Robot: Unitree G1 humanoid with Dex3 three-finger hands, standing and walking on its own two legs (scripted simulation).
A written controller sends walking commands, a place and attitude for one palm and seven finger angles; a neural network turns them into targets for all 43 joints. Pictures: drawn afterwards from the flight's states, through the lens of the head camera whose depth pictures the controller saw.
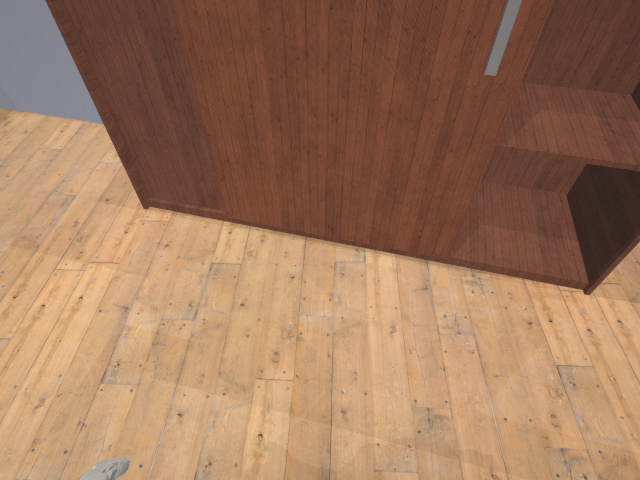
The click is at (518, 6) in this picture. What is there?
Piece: wardrobe's sliding door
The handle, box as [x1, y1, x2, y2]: [484, 0, 521, 75]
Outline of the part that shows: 521,0 506,0 485,65 484,74 495,75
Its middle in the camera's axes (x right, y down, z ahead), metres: +0.41 -0.48 +0.87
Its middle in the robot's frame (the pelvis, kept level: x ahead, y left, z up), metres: +1.01 -0.36 +0.14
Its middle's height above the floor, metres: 0.91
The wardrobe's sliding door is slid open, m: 0.52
